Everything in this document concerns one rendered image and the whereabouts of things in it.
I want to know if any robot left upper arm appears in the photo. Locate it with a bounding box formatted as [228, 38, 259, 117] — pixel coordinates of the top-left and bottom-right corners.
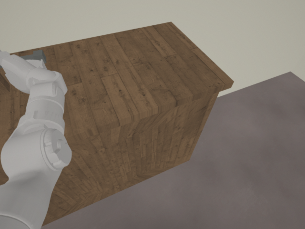
[0, 128, 72, 229]

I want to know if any counter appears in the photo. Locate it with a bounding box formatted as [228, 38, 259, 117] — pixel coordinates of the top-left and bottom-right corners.
[0, 22, 234, 226]

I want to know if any left robot hand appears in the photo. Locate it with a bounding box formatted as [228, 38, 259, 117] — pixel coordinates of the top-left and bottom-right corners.
[0, 50, 47, 94]

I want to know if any left robot forearm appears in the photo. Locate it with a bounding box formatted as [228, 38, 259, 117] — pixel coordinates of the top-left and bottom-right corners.
[0, 68, 68, 173]

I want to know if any tap lever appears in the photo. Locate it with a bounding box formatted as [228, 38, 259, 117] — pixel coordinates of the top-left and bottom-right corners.
[0, 50, 46, 68]

